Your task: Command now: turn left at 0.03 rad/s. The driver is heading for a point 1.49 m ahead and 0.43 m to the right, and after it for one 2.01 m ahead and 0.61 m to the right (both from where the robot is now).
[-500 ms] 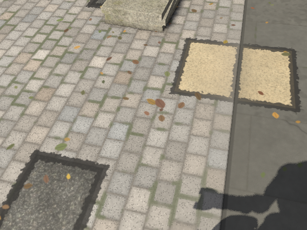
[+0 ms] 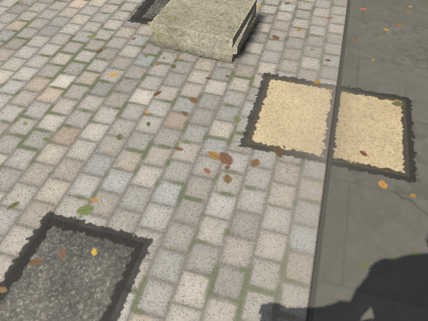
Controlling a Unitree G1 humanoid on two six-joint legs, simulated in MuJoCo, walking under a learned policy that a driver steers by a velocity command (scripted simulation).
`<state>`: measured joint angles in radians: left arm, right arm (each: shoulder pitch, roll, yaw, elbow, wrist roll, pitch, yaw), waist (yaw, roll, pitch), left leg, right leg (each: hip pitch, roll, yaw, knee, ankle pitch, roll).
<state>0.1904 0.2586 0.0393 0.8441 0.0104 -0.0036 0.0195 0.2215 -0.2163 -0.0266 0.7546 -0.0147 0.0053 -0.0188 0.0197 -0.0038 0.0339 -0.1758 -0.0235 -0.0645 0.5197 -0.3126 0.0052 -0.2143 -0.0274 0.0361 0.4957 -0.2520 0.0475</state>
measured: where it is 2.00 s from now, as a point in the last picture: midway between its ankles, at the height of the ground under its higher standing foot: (232, 232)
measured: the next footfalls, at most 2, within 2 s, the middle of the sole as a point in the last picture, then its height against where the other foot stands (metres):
left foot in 1.06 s outside the picture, level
right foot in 1.58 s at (270, 259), level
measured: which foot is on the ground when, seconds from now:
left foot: down 0.00-0.58, up 0.60-1.00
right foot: down 0.00-1.00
